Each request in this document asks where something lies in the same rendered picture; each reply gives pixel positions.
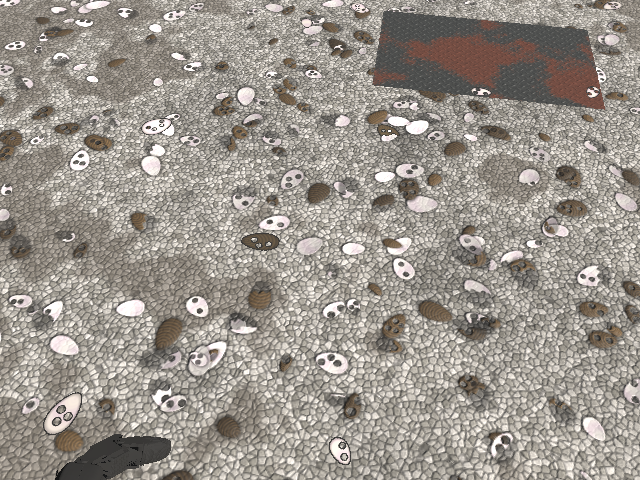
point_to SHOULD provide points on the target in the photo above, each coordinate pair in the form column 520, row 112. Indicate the robot left hand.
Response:
column 113, row 455

